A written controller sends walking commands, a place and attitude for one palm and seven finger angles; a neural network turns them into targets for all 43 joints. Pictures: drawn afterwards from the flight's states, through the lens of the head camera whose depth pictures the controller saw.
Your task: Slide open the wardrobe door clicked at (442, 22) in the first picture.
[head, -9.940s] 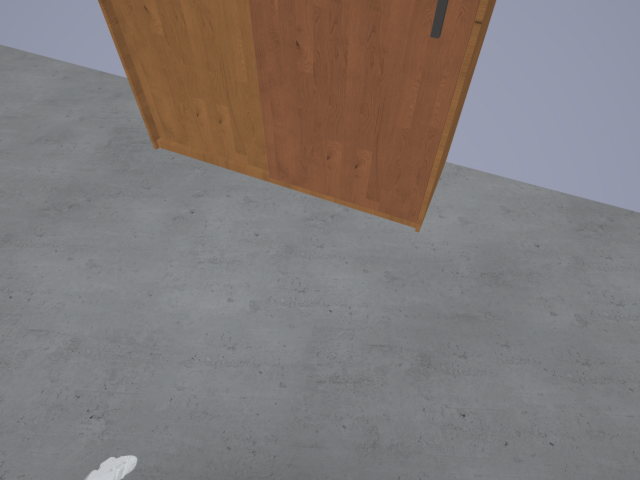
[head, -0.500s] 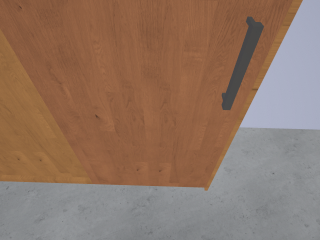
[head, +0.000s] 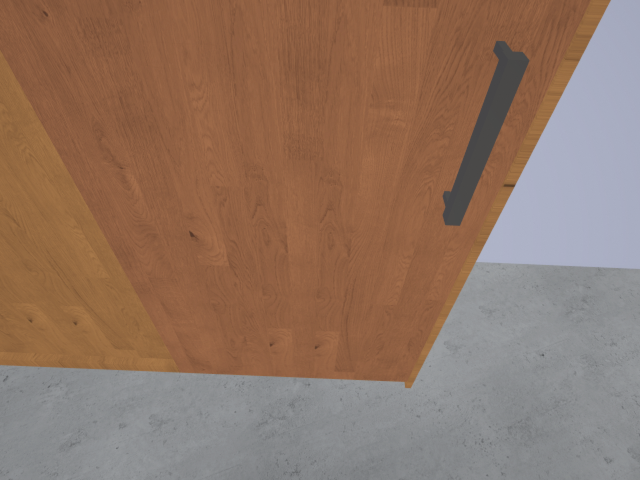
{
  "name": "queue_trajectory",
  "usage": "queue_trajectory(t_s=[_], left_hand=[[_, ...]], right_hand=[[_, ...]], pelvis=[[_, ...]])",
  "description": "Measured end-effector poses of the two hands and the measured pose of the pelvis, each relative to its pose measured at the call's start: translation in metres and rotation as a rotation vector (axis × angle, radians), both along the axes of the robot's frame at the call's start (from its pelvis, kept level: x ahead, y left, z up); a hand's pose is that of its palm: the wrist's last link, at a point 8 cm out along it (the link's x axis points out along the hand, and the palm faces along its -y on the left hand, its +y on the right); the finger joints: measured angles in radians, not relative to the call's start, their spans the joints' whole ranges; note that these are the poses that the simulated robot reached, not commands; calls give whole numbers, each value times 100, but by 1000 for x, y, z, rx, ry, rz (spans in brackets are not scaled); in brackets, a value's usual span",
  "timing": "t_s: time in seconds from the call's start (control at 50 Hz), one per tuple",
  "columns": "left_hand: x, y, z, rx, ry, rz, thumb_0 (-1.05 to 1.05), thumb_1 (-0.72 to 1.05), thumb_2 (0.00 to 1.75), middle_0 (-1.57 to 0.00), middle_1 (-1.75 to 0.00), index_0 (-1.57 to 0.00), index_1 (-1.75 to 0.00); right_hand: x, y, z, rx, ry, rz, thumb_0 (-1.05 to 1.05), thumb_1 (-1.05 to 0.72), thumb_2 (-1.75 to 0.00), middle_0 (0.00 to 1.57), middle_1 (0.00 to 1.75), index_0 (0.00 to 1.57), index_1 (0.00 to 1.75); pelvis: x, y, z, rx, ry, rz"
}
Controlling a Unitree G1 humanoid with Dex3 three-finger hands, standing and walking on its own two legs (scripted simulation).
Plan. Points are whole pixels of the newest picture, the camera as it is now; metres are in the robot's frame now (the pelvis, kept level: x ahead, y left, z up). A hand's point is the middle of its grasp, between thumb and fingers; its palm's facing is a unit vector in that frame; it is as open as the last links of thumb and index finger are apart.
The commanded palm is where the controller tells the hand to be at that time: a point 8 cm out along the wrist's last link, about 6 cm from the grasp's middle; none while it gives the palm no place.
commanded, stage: raise the hand with hooked fingers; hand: right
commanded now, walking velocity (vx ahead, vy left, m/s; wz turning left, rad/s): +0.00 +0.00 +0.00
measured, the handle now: (473, 143) +0.52 -0.18 +0.18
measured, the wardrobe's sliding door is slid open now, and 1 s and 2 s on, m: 0.00 0.00 0.00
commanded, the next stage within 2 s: move the hooked fingers beside the handle in 2.00 s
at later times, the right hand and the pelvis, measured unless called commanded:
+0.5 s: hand (532, 449) +0.17 -0.22 +0.02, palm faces +0.10 +0.99 -0.07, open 9.7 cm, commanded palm +0.15 -0.27 +0.04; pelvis +0.00 -0.01 -0.05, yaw -3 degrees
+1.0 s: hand (586, 358) +0.24 -0.26 +0.11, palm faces +0.07 +0.99 -0.11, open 12.6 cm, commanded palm +0.20 -0.31 +0.12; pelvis +0.03 -0.02 -0.02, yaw -2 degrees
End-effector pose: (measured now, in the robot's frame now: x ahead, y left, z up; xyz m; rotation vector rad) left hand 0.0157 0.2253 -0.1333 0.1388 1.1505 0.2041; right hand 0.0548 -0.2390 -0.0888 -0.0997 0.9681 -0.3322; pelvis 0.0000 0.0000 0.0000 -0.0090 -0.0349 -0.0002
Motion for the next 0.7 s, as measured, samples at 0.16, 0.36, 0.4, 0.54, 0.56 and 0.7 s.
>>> queue_trajectory(t_s=[0.16,0.36,0.4,0.54,0.56,0.7], left_hand=[[119,33,47,105,-563,-98,2,92,90,-20,-30,-20,-29],[210,17,91,169,-788,-234,2,91,90,-19,-30,-19,-29],[216,3,83,154,-766,-278,1,91,90,-19,-30,-19,-29],[199,-45,39,9,-622,-303,1,91,90,-20,-30,-20,-29],[194,-50,35,-10,-603,-288,2,90,90,-20,-30,-20,-30],[164,-55,29,-47,-536,-195,2,90,90,-20,-30,-20,-30]], right_hand=[[120,7,116,3,-933,211,2,-81,-85,20,37,20,37],[74,-14,76,90,-845,232,1,-56,-76,22,51,23,52],[70,-22,82,40,-863,205,1,-51,-74,23,54,23,54],[105,-30,122,-1,-993,328,1,-35,-67,23,65,24,65],[112,-31,125,9,-982,346,1,-32,-66,24,66,24,66],[139,-49,146,20,-905,336,1,-16,-59,25,77,26,77]], pelvis=[[-8,-1,-23,-12,94,-3],[-1,-6,-49,13,149,-15],[1,-7,-51,26,153,-29],[6,-14,-50,54,152,-51],[7,-15,-48,54,152,-50],[18,-21,-34,41,139,-29]])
